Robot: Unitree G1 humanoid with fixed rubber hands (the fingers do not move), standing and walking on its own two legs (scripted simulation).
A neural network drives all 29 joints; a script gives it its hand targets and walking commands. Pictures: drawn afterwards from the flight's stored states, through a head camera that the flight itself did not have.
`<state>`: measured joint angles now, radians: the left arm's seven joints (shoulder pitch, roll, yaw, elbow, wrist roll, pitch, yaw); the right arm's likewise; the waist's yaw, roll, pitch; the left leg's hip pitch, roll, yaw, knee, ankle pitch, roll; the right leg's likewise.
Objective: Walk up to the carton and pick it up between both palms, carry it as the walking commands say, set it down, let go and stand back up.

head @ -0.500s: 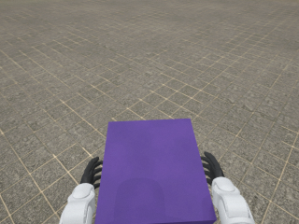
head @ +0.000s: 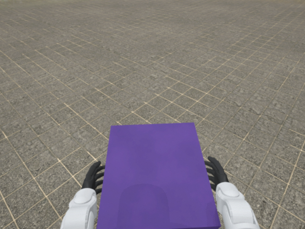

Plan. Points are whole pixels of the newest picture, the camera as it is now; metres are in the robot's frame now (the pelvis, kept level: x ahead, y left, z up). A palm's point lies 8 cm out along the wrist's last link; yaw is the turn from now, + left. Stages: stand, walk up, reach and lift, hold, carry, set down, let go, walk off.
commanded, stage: carry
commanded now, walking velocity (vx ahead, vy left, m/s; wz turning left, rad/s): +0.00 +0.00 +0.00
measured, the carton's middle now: (155, 187) +0.30 +0.00 -0.08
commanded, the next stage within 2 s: hold in 0.42 s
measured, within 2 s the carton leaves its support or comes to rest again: neither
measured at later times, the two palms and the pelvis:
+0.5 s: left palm (86, 194) +0.25 +0.18 +0.01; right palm (220, 185) +0.25 -0.17 +0.02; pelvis +0.00 +0.01 +0.01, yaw +2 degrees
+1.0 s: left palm (98, 193) +0.24 +0.15 +0.03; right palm (230, 178) +0.27 -0.20 +0.01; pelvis +0.01 -0.06 +0.02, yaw +9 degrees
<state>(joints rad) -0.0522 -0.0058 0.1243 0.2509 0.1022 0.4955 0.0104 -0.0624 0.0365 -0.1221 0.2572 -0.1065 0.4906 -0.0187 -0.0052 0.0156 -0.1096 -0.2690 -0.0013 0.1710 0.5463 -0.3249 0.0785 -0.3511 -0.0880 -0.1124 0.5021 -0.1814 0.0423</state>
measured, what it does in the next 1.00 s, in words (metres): shifts its weight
